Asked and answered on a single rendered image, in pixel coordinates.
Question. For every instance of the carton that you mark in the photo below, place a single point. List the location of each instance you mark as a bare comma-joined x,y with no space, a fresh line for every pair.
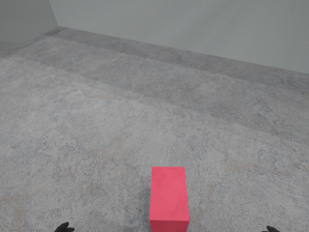
168,203

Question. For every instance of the robot left hand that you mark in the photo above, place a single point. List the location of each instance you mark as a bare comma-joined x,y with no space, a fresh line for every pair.
64,228

